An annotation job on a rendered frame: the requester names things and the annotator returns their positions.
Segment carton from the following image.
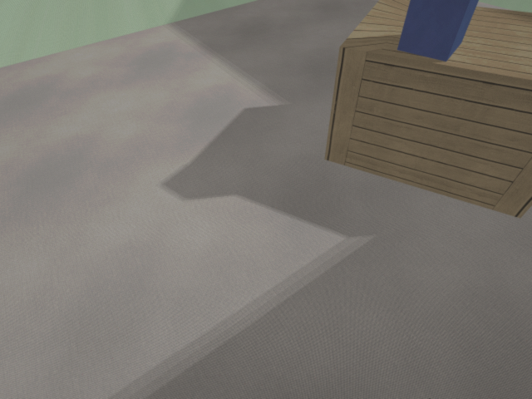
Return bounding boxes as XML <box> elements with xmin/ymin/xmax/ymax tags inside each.
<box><xmin>397</xmin><ymin>0</ymin><xmax>479</xmax><ymax>62</ymax></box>

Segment pedestal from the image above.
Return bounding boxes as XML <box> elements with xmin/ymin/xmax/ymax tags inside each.
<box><xmin>325</xmin><ymin>0</ymin><xmax>532</xmax><ymax>218</ymax></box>

